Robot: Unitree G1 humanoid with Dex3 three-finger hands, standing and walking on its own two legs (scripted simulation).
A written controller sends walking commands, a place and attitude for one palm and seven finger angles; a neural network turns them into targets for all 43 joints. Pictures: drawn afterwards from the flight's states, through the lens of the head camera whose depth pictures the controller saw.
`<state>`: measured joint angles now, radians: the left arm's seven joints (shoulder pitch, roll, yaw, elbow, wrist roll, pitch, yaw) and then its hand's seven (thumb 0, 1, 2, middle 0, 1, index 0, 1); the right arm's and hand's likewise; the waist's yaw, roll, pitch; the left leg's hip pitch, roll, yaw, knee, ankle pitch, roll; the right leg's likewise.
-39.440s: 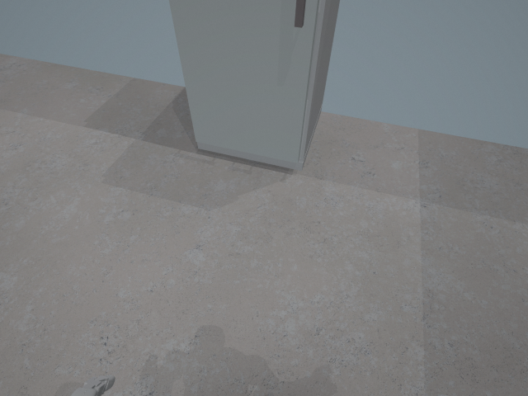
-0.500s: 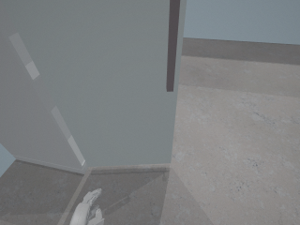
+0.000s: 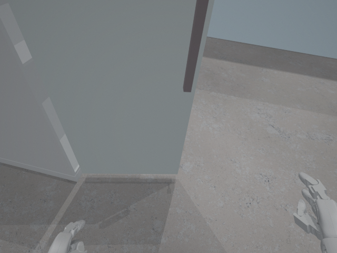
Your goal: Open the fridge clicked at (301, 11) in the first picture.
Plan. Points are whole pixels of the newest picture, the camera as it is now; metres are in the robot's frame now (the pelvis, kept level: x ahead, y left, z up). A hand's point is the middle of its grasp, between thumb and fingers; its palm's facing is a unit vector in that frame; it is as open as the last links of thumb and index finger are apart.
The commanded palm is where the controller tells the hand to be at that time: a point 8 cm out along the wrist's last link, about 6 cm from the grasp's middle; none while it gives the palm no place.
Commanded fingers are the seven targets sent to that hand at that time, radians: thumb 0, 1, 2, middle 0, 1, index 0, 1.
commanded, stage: let the arm hang, fingers relaxed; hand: right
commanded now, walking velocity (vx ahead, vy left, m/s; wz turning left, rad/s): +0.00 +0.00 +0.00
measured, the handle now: (196, 27) +0.68 -0.03 +0.24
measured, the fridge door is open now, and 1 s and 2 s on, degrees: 75 75 75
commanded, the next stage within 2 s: look to check the result in 0.98 s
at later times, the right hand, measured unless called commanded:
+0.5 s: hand out of the picture -0.07 -0.19 -0.16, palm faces +0.04 +0.98 -0.22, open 7.3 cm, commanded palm none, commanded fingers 0.00 -0.90 -0.90 0.20 0.30 0.20 0.30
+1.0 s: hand out of the picture +0.02 -0.16 -0.17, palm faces +0.00 +0.99 -0.16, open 7.3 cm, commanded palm none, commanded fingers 0.00 -0.90 -0.90 0.20 0.30 0.20 0.30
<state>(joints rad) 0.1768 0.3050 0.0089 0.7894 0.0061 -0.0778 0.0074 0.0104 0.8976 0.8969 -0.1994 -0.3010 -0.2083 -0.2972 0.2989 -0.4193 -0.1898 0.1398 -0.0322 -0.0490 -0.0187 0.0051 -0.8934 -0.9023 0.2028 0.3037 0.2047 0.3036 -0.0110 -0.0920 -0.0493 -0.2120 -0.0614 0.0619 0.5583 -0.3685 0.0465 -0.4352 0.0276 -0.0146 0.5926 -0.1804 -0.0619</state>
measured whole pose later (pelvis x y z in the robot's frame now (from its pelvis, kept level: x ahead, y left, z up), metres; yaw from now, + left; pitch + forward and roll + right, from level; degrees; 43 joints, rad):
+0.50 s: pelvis +0.00 +0.00 +0.01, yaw -2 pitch -1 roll +2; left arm 0.25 0.18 -0.01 1.09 0.02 0.03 0.04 0.01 0.90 0.90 -0.20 -0.30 -0.21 -0.30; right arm 0.36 -0.20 -0.01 1.15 -0.02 0.02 -0.02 0.01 -0.92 -0.90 0.21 0.30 0.21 0.30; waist -0.01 -0.02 0.06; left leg -0.10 -0.05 0.08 0.40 -0.29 0.04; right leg -0.33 0.04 0.01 0.44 -0.10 -0.06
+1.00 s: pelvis +0.02 +0.00 +0.01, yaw +0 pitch -1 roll +0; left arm 0.24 0.15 -0.01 1.16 0.02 0.01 0.04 0.00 0.91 0.90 -0.20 -0.30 -0.20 -0.30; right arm 0.26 -0.14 0.01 1.14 -0.02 0.00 -0.03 0.01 -0.91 -0.90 0.20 0.30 0.20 0.30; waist 0.01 0.01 0.03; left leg -0.06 -0.04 0.05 0.37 -0.30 0.04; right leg -0.27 0.05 -0.02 0.39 -0.11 -0.06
